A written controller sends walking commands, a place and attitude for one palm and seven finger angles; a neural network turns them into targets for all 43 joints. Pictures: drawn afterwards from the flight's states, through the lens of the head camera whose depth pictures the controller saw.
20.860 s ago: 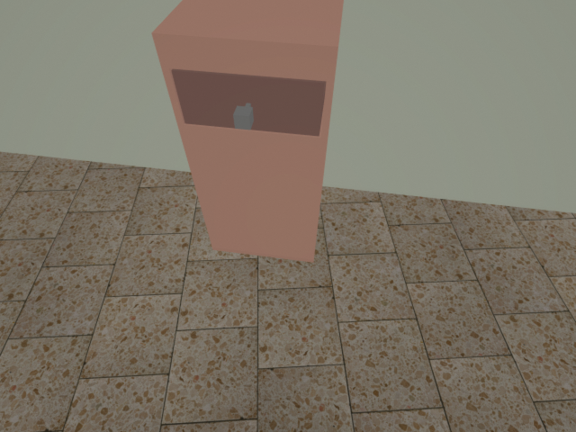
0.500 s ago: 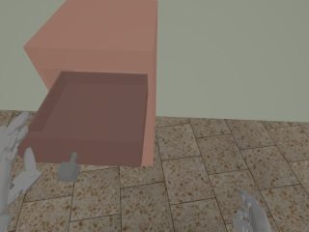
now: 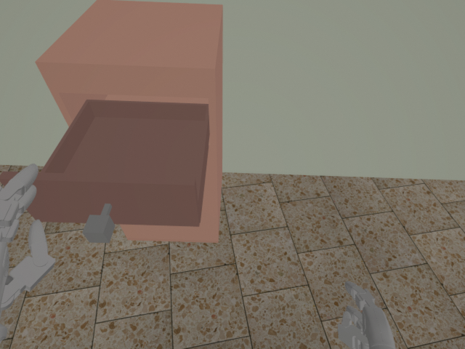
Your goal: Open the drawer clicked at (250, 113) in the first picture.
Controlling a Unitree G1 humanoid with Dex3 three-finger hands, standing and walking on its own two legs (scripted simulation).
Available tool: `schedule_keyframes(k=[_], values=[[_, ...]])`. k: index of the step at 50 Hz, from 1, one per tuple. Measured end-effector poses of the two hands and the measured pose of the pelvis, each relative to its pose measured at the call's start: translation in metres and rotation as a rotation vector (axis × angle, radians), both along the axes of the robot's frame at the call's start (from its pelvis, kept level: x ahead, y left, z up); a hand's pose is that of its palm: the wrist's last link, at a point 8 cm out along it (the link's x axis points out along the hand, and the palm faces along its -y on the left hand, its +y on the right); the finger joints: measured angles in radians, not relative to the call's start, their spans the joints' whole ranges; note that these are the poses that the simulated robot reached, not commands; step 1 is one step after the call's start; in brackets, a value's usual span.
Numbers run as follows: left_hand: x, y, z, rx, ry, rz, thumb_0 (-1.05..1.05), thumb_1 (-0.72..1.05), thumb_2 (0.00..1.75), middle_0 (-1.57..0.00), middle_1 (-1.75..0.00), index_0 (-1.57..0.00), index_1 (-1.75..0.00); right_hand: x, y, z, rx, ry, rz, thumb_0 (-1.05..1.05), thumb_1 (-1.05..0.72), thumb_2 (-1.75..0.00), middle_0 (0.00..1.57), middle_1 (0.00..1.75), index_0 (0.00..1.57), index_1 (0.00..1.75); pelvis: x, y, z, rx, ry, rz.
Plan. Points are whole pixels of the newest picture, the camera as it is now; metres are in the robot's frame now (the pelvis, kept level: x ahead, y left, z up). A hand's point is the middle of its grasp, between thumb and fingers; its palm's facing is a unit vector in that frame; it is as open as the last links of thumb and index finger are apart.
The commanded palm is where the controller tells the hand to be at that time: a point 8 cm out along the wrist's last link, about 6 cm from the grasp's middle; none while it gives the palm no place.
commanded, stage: step back with the hand held close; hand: left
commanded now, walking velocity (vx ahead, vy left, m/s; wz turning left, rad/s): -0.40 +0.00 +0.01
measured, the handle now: (102, 220) +0.37 +0.29 -0.04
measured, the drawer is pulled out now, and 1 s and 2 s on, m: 0.30 0.30 0.30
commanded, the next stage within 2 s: stop stepping back and stand still in 0.26 s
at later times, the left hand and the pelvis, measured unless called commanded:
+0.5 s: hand out of the picture +0.06 +0.29 +0.16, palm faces +0.37 -0.82 -0.43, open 7.4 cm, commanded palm +0.00 +0.32 +0.17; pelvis -0.13 +0.04 +0.00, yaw +1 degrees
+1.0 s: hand out of the picture +0.03 +0.27 +0.16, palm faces +0.33 -0.85 -0.40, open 7.4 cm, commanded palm -0.04 +0.31 +0.17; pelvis -0.18 +0.04 -0.01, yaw -3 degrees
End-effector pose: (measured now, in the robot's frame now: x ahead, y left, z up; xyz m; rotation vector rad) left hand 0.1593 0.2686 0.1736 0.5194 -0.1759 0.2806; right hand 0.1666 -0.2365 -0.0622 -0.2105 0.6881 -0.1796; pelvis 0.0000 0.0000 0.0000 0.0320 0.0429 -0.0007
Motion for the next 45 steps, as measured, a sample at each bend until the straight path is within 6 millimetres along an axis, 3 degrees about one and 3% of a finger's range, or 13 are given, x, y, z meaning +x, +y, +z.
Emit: schedule_keyframes(k=[4, 12, 20, 25, 29, 36, 40, 45], values=[[-0.025, 0.008, 0.002, 0.022, -0.022, -0.013, 0.01, 0.89, 0.89, -0.22, -0.3, -0.21, -0.3, -0.016, -0.002, -0.002, -0.048, -0.007, 0.001, 0.01, -0.9, -0.9, 0.2, 0.3, 0.2, 0.3, -0.022, 0.008, -0.007, -0.033, -0.004, 0.021], [-0.075, 0.023, 0.008, 0.057, -0.067, 0.024, 0.01, 0.89, 0.89, -0.21, -0.3, -0.21, -0.3, -0.056, 0.015, -0.008, -0.001, -0.03, 0.027, 0.01, -0.9, -0.9, 0.2, 0.3, 0.2, 0.3, -0.066, 0.015, -0.011, -0.027, -0.018, -0.001], [-0.114, 0.041, -0.004, -0.009, -0.119, 0.001, 0.01, 0.89, 0.89, -0.21, -0.3, -0.21, -0.3, -0.118, 0.04, -0.016, -0.028, 0.042, 0.026, 0.01, -0.9, -0.9, 0.2, 0.3, 0.2, 0.3, -0.111, 0.037, -0.015, -0.044, -0.024, 0.022], [-0.142, 0.055, -0.001, -0.005, -0.082, 0.036, 0.01, 0.89, 0.89, -0.21, -0.3, -0.21, -0.3, -0.159, 0.058, -0.009, 0.01, 0.037, 0.012, 0.01, -0.9, -0.9, 0.2, 0.3, 0.2, 0.3, -0.131, 0.039, -0.005, -0.081, -0.024, 0.013], [-0.162, 0.054, 0.003, -0.031, -0.067, 0.066, 0.01, 0.89, 0.89, -0.21, -0.3, -0.21, -0.3, -0.181, 0.064, -0.005, 0.026, 0.042, 0.02, 0.01, -0.9, -0.9, 0.2, 0.3, 0.2, 0.3, -0.143, 0.038, 0.002, -0.086, -0.012, -0.006], [-0.171, 0.029, 0.003, -0.034, -0.093, -0.008, 0.01, 0.9, 0.9, -0.21, -0.3, -0.2, -0.3, -0.194, 0.044, -0.017, 0.006, 0.029, 0.048, 0.01, -0.9, -0.9, 0.2, 0.3, 0.21, 0.3, -0.175, 0.029, -0.009, -0.056, -0.008, -0.036], [-0.172, 0.03, 0.008, -0.037, -0.138, -0.041, 0.01, 0.89, 0.89, -0.21, -0.3, -0.21, -0.3, -0.204, 0.027, -0.013, -0.022, 0.037, -0.017, 0.01, -0.9, -0.9, 0.2, 0.3, 0.21, 0.3, -0.173, 0.03, -0.009, -0.054, -0.025, -0.033], [-0.171, 0.044, 0.0, -0.052, -0.156, -0.021, 0.01, 0.89, 0.89, -0.21, -0.3, -0.21, -0.3, -0.209, 0.015, -0.007, -0.08, 0.007, -0.074, 0.01, -0.9, -0.9, 0.2, 0.3, 0.2, 0.3, -0.168, 0.037, -0.014, -0.035, -0.038, -0.032]])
